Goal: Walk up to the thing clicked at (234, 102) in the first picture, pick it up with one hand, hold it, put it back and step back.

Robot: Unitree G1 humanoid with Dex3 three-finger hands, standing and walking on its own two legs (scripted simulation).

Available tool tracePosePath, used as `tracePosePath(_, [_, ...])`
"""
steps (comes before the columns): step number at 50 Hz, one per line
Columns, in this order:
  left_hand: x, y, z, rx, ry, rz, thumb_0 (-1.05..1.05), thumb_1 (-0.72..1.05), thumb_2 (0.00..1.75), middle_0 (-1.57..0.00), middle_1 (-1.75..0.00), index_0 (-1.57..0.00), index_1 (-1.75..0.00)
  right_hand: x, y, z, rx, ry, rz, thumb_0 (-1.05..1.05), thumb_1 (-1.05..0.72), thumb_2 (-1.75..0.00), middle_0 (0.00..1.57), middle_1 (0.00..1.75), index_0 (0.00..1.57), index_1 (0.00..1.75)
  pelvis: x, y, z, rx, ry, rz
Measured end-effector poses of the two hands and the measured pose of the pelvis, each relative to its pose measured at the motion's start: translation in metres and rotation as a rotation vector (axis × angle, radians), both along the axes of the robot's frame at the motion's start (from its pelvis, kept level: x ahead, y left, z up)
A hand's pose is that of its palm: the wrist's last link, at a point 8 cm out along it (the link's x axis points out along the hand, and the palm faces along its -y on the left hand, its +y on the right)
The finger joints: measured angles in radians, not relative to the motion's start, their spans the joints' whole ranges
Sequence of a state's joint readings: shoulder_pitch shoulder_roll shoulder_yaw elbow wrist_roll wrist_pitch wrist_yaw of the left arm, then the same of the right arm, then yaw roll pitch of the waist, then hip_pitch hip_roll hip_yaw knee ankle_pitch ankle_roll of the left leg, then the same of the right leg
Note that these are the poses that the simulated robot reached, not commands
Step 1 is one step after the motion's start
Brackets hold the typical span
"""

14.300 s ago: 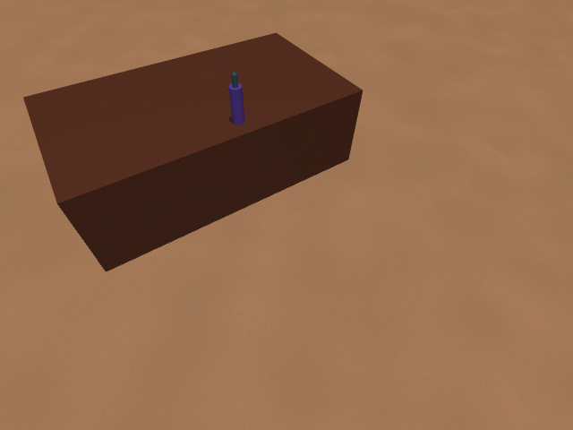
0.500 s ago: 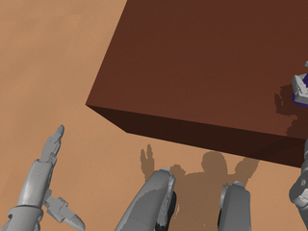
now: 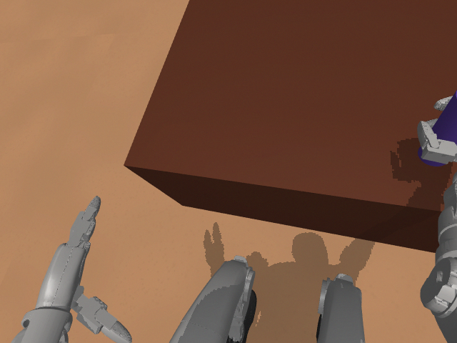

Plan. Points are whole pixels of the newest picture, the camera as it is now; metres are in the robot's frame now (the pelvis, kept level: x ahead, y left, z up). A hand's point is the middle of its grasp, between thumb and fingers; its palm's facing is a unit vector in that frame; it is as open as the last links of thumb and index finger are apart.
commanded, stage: lift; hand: right
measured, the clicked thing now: out of the picture +0.50 -0.25 +0.00
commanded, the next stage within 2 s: hold in 1.54 s
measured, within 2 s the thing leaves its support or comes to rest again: neither
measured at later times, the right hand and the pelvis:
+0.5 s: hand (456, 132) +0.46 -0.23 +0.03, palm faces +0.26 +0.97 -0.02, open 6.8 cm; pelvis +0.01 +0.00 +0.04, yaw -1 degrees
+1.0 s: hand out of the picture +0.39 -0.21 +0.10, palm faces +0.26 +0.97 -0.01, open 6.8 cm; pelvis +0.02 +0.00 +0.09, yaw -3 degrees
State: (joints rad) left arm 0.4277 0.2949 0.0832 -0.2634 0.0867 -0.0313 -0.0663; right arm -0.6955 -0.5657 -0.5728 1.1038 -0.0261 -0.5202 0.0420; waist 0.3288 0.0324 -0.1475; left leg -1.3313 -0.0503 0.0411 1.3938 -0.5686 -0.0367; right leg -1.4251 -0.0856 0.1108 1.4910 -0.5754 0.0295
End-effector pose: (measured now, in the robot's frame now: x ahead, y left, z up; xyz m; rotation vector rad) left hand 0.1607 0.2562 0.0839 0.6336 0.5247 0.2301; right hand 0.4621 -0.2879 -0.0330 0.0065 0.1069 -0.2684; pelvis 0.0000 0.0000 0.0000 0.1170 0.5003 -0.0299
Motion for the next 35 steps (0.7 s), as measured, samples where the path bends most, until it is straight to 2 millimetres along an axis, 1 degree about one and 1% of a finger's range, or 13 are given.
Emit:
tracePosePath(8, [0.002,0.003,0.0,-0.01,0.005,0.005,-0.01,-0.53,0.03,-0.06,-0.05,-0.07,-0.05,-0.003,0.0,0.009,-0.005,-0.006,0.002,-0.04,0.06,-1.18,0.9,1.14,0.93,1.14,0.002,0.0,0.005,-0.006,-0.006,0.001])
tracePosePath(15, [0.004,0.001,0.002,-0.049,0.006,0.011,-0.01,-0.52,0.03,-0.06,-0.05,-0.07,-0.05,-0.014,0.004,0.023,0.0,-0.006,0.005,-0.04,0.06,-1.18,0.9,1.13,0.93,1.14,0.007,0.001,0.015,-0.011,-0.024,-0.005])
tracePosePath(24, [0.008,-0.003,-0.002,-0.129,0.032,0.025,-0.01,-0.53,0.04,-0.06,-0.05,-0.07,-0.05,-0.035,0.007,0.057,-0.019,-0.019,0.006,-0.04,0.06,-1.18,0.9,1.13,0.93,1.14,0.014,-0.001,0.034,-0.025,-0.067,-0.012])
tracePosePath(30, [0.013,-0.004,0.002,-0.181,0.024,0.026,-0.01,-0.54,0.04,-0.06,-0.05,-0.07,-0.05,-0.055,0.011,0.085,-0.025,-0.027,0.002,-0.04,0.06,-1.18,0.9,1.13,0.93,1.14,0.019,-0.002,0.05,-0.04,-0.111,-0.016])
tracePosePath(35, [0.015,0.001,0.007,-0.199,0.026,0.037,-0.01,-0.54,0.05,-0.06,-0.05,-0.07,-0.05,-0.071,0.016,0.106,-0.022,-0.04,-0.001,-0.04,0.07,-1.18,0.9,1.13,0.93,1.13,0.021,-0.002,0.063,-0.052,-0.153,-0.023])
